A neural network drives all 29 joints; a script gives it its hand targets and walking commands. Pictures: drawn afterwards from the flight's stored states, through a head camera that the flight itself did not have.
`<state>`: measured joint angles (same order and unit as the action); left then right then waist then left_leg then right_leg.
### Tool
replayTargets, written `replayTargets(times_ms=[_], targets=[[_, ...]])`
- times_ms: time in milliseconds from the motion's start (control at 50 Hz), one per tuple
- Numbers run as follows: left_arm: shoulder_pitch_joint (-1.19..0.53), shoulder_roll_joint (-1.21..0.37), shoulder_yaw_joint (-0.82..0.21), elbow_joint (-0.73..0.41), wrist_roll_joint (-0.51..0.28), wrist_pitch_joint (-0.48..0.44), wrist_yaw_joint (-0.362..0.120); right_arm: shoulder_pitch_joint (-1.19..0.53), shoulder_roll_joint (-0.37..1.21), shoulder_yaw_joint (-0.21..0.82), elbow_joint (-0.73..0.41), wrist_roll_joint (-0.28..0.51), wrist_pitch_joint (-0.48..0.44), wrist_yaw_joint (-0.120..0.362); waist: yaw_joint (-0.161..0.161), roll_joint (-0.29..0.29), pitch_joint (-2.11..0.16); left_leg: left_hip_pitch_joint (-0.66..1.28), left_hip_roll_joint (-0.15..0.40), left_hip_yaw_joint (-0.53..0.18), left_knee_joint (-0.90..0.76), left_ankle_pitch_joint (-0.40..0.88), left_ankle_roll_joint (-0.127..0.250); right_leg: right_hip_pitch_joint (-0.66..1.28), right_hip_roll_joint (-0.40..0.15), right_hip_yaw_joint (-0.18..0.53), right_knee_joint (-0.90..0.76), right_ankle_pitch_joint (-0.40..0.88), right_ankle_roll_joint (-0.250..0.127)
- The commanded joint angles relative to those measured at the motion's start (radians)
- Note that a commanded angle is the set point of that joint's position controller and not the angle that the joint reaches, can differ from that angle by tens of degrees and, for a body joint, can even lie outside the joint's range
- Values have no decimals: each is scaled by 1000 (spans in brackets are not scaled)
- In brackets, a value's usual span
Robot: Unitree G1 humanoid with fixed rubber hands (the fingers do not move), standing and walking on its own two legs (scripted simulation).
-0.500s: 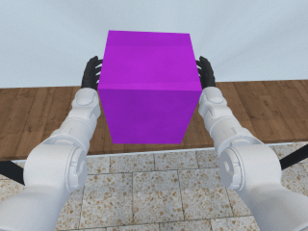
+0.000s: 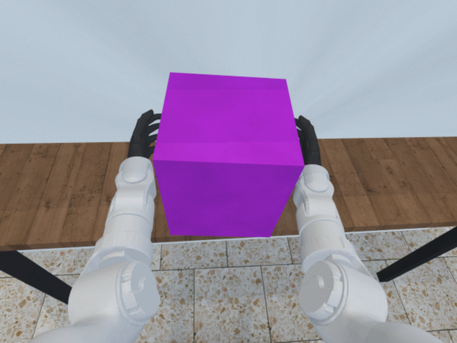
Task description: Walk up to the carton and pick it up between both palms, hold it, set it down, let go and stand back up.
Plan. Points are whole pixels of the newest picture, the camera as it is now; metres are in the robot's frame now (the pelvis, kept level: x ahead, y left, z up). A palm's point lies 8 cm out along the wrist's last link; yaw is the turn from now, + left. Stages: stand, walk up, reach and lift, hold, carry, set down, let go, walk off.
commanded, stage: reach and lift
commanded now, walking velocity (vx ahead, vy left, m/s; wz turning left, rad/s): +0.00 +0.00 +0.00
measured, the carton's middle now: (224, 162) +0.43 +0.03 +0.04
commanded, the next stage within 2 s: none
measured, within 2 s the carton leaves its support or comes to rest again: leaves its support in 1.18 s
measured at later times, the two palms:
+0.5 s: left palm (140, 155) +0.40 +0.18 +0.08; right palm (307, 162) +0.41 -0.13 +0.08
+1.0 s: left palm (140, 155) +0.40 +0.18 +0.08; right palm (307, 162) +0.41 -0.13 +0.08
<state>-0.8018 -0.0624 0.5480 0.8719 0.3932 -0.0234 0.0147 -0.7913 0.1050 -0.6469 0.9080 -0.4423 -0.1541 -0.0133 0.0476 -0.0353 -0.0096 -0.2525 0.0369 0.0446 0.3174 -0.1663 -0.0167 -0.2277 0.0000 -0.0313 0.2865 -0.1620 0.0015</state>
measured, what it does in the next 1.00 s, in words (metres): stands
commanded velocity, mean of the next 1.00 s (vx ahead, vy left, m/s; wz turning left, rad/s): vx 0.00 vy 0.00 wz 0.00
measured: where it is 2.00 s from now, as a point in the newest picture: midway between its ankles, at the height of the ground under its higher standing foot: outside the picture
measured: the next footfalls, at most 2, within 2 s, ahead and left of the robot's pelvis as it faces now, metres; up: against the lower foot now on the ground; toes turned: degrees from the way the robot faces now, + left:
none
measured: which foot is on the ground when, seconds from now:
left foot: down 0.00-1.00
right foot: down 0.00-1.00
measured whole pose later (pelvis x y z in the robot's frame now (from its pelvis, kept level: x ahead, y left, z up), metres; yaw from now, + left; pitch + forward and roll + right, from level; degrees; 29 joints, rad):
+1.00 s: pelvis +0.00 +0.00 +0.00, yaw +1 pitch +7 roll +0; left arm -0.81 -0.06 0.55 0.88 0.40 -0.02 0.01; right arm -0.78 0.11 -0.65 0.90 -0.44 -0.18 -0.02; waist 0.04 -0.04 -0.02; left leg -0.27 0.04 0.07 0.29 -0.14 -0.01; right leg -0.24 -0.01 -0.07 0.27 -0.15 0.00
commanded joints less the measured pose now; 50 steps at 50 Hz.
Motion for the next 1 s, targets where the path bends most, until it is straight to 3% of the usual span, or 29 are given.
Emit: replayTargets(times_ms=[0,160,360,600,840,980], targets=[[-474,-417,-235,-38,6,-9,-91,-483,445,304,-11,-30,-56,128,14,32,-533,167,-37,110,38,448,-21,274,19,-70,56,434,50],[-463,-406,-226,-19,15,-15,-102,-488,453,305,-36,-28,-63,115,2,17,-541,128,-51,122,17,418,-15,343,20,-78,68,490,68],[-470,-411,-214,-22,31,-11,-91,-484,440,273,-33,-38,-59,124,4,41,-526,186,-40,118,14,417,-25,252,31,-94,27,356,47],[-480,-397,-211,-9,27,-6,-90,-493,442,273,-22,-39,-56,126,5,30,-530,155,-41,122,2,379,-13,270,25,-88,26,352,50],[-490,-401,-219,-10,20,-7,-87,-513,445,303,-28,-24,-74,120,11,20,-551,141,-36,115,3,386,-4,282,21,-87,33,389,45],[-531,-417,-240,-18,11,-50,-77,-555,441,306,-33,-36,-137,116,12,28,-617,127,-32,116,13,428,-14,298,16,-91,43,442,43]])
